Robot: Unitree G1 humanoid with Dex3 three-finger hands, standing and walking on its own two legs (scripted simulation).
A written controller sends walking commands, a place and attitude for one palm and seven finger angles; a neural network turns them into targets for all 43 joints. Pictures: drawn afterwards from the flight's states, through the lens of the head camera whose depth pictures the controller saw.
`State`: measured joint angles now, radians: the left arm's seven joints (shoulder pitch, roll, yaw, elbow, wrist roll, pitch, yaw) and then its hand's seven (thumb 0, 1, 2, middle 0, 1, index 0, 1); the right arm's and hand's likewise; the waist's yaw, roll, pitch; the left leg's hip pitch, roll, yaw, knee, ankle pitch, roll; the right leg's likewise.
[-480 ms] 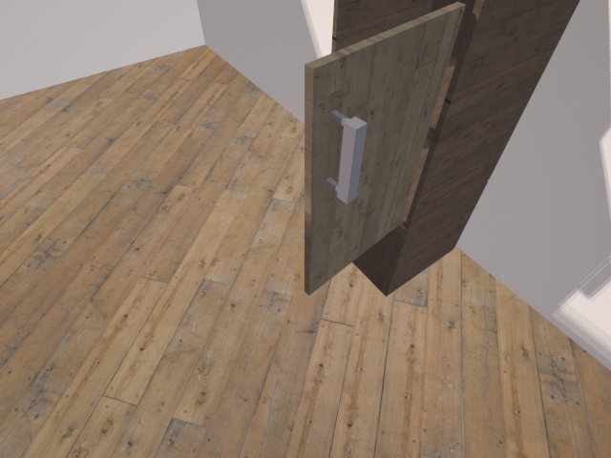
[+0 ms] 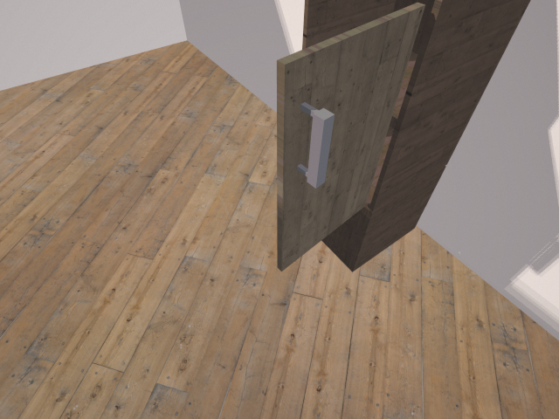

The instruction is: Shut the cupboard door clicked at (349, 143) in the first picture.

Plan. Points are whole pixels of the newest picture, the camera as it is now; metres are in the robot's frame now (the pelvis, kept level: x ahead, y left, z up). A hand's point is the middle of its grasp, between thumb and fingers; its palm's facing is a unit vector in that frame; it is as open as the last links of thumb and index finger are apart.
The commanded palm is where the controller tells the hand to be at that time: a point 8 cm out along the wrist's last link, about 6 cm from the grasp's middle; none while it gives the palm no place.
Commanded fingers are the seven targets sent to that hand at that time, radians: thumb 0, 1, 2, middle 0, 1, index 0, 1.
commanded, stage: look at it before walking up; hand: left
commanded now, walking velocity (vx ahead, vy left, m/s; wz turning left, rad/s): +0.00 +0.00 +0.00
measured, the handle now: (311, 146) +0.55 -0.02 +0.08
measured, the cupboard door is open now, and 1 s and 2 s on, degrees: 96 96 96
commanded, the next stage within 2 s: walk around to get in front in 0.36 s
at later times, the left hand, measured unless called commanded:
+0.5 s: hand out of the picture +0.00 +0.17 -0.17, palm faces +0.02 -0.98 -0.21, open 7.4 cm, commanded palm none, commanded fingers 0.00 0.90 0.90 -0.20 -0.30 -0.20 -0.30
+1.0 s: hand out of the picture +0.07 +0.16 -0.17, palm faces -0.16 -0.94 -0.31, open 7.4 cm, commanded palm none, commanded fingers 0.00 0.90 0.90 -0.20 -0.30 -0.20 -0.30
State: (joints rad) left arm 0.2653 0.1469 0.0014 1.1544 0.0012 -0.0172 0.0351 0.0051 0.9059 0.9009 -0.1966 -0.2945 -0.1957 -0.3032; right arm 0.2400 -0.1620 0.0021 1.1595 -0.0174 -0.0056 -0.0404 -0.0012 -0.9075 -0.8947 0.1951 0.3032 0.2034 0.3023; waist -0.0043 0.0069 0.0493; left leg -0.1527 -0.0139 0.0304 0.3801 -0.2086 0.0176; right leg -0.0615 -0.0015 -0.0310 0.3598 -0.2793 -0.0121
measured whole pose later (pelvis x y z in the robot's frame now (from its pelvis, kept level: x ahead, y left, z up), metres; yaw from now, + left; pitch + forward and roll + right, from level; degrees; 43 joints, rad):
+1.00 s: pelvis -0.02 -0.04 -0.02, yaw -14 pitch +1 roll +2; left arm 0.21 0.18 0.08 0.97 0.02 0.02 0.02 0.01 0.91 0.90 -0.20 -0.29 -0.20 -0.30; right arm 0.13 -0.23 -0.07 0.99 -0.02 0.07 -0.04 0.00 -0.91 -0.89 0.20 0.30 0.20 0.30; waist 0.03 0.05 0.13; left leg -0.44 0.05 0.05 1.05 -0.48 -0.05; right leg -0.28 0.04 -0.01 0.63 -0.36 -0.08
